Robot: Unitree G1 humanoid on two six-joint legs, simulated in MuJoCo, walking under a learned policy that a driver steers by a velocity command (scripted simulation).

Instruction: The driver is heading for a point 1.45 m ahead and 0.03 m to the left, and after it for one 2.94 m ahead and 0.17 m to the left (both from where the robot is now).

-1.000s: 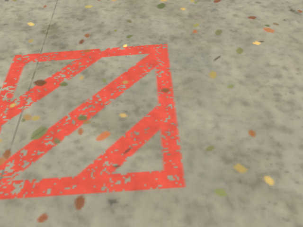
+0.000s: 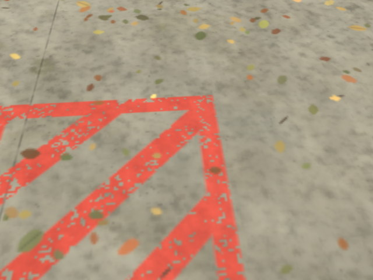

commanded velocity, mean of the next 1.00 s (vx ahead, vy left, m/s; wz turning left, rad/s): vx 0.50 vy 0.00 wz -0.21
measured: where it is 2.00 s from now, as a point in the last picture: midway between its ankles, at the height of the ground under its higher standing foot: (201, 135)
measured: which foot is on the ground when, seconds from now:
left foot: up 0.00-0.24, down 0.26-0.78, up 0.80-1.00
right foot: down 0.00-0.26, up 0.28-0.74, down 0.76-1.00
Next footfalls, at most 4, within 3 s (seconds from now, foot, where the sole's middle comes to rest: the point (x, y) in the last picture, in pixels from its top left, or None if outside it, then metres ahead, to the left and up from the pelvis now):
0.26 left None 0.34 0.16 -0.77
0.76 right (236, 258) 0.54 -0.14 -0.77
1.30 left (187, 177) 0.88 0.04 -0.77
1.76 right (227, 127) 1.16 -0.14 -0.77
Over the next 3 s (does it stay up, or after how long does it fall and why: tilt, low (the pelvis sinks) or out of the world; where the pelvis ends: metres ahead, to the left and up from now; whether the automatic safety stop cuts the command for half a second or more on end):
stays up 1.61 0.10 0.01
